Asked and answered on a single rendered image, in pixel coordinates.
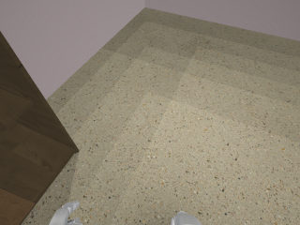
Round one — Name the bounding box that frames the left robot hand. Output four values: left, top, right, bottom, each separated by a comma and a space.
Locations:
49, 201, 83, 225

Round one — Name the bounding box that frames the robot right thigh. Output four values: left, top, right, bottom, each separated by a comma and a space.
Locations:
171, 213, 202, 225

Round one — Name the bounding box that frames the wardrobe door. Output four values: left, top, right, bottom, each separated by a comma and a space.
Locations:
0, 187, 35, 225

